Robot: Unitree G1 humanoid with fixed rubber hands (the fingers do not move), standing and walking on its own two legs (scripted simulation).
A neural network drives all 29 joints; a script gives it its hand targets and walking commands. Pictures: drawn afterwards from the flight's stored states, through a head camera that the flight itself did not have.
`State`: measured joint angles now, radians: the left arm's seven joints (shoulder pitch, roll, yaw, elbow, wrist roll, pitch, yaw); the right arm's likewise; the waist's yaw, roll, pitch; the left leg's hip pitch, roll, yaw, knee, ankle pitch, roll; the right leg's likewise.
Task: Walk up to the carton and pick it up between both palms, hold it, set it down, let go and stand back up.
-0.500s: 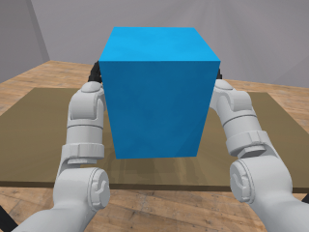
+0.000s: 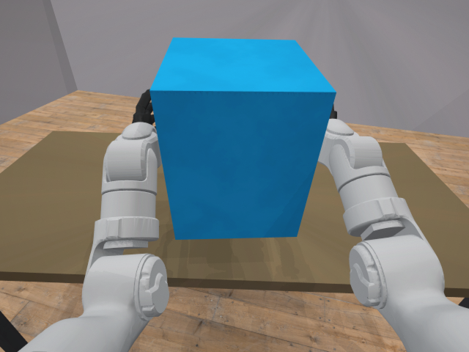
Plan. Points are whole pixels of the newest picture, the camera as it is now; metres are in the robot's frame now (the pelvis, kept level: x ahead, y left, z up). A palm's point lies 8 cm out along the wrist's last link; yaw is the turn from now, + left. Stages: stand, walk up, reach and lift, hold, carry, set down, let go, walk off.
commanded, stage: hold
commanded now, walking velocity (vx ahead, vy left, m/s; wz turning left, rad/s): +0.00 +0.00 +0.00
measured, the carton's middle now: (235, 138) +0.36 +0.00 +0.26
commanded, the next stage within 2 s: none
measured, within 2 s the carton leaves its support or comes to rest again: neither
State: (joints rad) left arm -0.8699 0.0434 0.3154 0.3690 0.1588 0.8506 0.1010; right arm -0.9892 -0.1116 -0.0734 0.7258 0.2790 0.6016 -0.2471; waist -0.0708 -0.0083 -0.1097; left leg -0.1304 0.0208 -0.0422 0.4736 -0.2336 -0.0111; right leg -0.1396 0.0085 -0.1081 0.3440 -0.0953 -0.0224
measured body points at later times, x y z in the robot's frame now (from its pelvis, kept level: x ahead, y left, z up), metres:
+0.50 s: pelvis +0.00 +0.00 +0.00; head -0.09 +0.01 +0.44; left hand +0.38 +0.15 +0.27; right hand +0.38 -0.15 +0.27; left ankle +0.02 +0.12 -0.74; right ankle +0.07 -0.11 -0.74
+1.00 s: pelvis +0.00 +0.00 +0.00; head -0.09 +0.02 +0.44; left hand +0.38 +0.15 +0.27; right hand +0.38 -0.14 +0.27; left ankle +0.02 +0.12 -0.74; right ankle +0.07 -0.11 -0.74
